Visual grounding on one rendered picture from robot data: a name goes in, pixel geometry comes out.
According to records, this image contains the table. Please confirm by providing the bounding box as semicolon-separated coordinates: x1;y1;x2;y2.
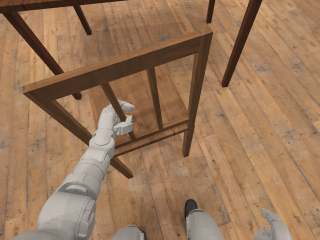
0;0;263;100

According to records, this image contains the chair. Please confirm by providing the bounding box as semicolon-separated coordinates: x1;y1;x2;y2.
22;27;213;179

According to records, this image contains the robot left forearm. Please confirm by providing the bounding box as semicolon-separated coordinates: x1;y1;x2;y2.
36;128;115;230

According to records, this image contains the robot left hand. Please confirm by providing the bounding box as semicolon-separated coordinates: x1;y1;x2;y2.
97;99;135;137

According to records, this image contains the robot left thigh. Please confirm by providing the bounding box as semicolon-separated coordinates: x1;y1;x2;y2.
111;226;145;240

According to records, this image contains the robot thigh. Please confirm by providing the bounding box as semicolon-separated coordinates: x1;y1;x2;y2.
186;212;224;240
111;226;145;240

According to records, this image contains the robot right thigh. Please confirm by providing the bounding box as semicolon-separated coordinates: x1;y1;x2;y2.
186;212;224;240

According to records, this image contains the robot left upper arm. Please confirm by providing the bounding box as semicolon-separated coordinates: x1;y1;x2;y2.
11;191;97;240

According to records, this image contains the robot right hand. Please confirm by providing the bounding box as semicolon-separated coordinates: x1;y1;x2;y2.
254;208;292;240

